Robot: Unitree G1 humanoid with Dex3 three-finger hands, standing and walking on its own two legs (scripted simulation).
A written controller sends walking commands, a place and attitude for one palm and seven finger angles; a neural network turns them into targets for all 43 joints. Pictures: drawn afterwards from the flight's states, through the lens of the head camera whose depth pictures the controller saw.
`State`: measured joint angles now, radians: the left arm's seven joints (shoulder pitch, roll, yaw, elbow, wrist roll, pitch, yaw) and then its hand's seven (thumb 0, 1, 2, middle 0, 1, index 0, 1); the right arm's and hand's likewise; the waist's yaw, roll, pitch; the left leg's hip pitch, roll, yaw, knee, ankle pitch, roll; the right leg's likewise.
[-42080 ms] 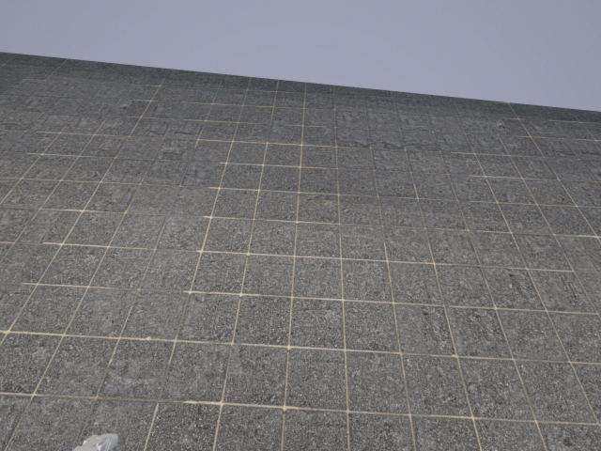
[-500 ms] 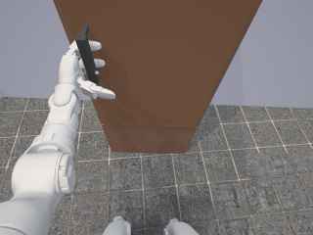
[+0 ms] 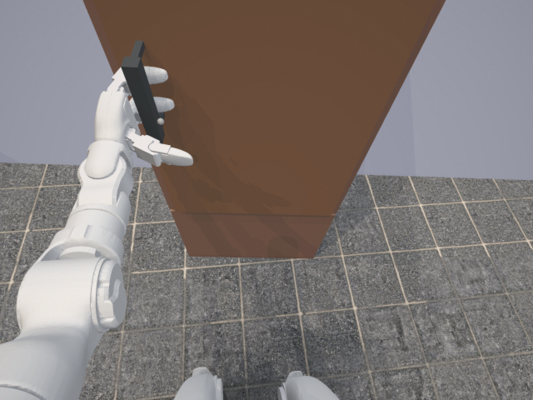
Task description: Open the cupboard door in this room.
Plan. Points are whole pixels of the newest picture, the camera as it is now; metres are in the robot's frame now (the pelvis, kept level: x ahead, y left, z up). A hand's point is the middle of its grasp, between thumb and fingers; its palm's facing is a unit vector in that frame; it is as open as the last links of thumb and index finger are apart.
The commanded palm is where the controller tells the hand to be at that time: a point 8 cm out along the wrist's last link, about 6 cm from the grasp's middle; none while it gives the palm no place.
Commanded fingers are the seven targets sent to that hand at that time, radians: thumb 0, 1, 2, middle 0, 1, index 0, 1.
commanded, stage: close the thumb around the handle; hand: left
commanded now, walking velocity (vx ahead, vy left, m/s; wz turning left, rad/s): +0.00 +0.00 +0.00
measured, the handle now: (148, 95) +0.56 +0.14 +0.10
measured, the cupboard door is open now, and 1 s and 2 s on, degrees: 0 4 37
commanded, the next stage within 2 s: pull the door open along its arc in 0.66 s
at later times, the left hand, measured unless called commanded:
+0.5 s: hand (161, 121) +0.51 +0.11 +0.10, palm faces -0.07 -1.00 -0.02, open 6.9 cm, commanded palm +0.48 +0.17 +0.10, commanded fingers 0.00 0.90 0.90 -0.40 -1.35 -0.40 -1.35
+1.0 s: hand (159, 133) +0.48 +0.11 +0.10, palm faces -0.09 -1.00 +0.00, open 5.6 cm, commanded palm +0.43 +0.17 +0.10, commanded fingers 0.00 0.90 0.90 -0.40 -1.35 -0.40 -1.35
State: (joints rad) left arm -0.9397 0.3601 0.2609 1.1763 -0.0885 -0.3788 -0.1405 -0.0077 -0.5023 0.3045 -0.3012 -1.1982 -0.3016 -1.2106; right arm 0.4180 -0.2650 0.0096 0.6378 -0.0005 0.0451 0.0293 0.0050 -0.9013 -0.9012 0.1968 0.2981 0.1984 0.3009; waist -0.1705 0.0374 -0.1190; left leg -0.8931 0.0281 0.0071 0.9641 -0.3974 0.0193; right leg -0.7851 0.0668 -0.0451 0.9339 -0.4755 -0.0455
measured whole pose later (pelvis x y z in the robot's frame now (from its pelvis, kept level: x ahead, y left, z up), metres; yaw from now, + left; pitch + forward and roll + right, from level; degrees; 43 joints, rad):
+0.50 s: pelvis +0.00 +0.00 +0.00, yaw +0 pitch +19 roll -2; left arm -0.93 0.35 0.26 1.17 -0.09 -0.38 -0.14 0.01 0.53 0.75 -0.38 -1.31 -0.36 -1.31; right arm 0.41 -0.26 0.01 0.64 0.00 0.05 0.03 0.00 -0.90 -0.90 0.20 0.30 0.20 0.30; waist -0.17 0.04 -0.12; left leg -0.88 0.03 0.01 0.96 -0.40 0.02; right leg -0.78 0.07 -0.04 0.93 -0.48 -0.05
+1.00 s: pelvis +0.00 +0.00 +0.01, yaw -1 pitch +17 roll -1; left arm -0.79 0.30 0.24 1.04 -0.13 -0.38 -0.15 0.01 0.75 0.80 -0.38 -1.35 -0.36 -1.35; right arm 0.41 -0.26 0.01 0.60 0.01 0.08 0.04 0.01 -0.90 -0.90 0.20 0.30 0.20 0.30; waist -0.14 0.04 -0.13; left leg -0.83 0.03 0.03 0.93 -0.40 0.02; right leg -0.73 0.07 -0.02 0.91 -0.47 -0.04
